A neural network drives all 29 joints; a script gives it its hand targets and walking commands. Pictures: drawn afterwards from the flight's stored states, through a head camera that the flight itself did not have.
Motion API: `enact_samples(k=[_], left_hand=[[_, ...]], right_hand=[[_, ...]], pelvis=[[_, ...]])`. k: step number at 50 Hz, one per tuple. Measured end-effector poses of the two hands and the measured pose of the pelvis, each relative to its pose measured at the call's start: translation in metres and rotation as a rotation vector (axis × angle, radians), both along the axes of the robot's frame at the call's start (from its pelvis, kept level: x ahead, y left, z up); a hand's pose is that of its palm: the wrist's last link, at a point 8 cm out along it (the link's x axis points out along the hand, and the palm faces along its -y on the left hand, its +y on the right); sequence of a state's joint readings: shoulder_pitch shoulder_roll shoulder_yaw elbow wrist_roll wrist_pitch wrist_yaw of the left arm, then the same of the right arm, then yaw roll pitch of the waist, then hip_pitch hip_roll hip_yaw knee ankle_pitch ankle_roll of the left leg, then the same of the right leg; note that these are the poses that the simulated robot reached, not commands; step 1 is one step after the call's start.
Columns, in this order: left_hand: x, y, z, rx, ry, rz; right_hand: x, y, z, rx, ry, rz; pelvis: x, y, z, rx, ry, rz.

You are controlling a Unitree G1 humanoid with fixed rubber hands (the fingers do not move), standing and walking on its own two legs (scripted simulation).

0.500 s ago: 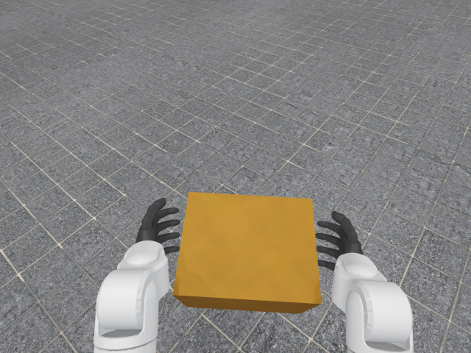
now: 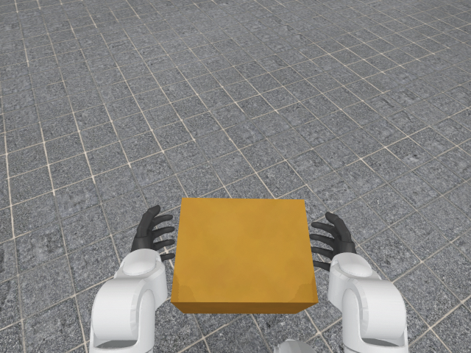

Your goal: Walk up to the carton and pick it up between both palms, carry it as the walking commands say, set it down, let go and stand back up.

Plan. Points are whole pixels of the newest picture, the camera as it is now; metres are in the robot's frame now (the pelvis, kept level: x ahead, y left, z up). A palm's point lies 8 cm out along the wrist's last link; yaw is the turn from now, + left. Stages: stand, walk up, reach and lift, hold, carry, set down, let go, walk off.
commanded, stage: carry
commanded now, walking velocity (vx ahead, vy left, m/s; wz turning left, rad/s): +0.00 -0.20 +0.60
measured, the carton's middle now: (241, 258) +0.30 +0.00 -0.03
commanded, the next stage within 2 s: none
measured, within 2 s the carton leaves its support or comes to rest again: neither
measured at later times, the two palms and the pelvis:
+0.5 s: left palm (208, 323) +0.16 +0.04 +0.12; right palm (414, 262) +0.24 -0.23 +0.09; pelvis -0.04 -0.16 +0.01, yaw +19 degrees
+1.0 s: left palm out of the picture +0.06 -0.02 +0.10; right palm (439, 281) +0.22 -0.27 +0.08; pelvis -0.07 -0.28 -0.01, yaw +35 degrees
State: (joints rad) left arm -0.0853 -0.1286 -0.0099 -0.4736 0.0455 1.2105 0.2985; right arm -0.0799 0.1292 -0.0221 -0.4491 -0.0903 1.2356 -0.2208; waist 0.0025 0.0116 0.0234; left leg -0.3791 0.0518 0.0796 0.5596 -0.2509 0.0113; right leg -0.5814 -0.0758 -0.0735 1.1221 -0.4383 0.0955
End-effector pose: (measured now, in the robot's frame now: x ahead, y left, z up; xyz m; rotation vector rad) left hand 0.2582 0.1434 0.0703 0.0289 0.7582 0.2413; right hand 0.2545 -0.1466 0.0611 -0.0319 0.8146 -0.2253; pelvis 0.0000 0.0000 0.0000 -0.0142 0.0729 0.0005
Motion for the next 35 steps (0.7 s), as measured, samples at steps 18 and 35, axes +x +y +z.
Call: enact_samples(k=[18,35], left_hand=[[-0.064,-0.091,0.033,0.08,-0.057,0.124],[-0.159,-0.094,0.017,0.036,-0.116,0.447]], right_hand=[[-0.022,-0.089,0.014,0.082,-0.061,0.144],[-0.024,-0.064,0.019,0.04,-0.129,0.458]], pelvis=[[-0.03,-0.122,0.006,0.056,-0.006,0.221],[-0.065,-0.191,-0.014,0.041,-0.007,0.453]])
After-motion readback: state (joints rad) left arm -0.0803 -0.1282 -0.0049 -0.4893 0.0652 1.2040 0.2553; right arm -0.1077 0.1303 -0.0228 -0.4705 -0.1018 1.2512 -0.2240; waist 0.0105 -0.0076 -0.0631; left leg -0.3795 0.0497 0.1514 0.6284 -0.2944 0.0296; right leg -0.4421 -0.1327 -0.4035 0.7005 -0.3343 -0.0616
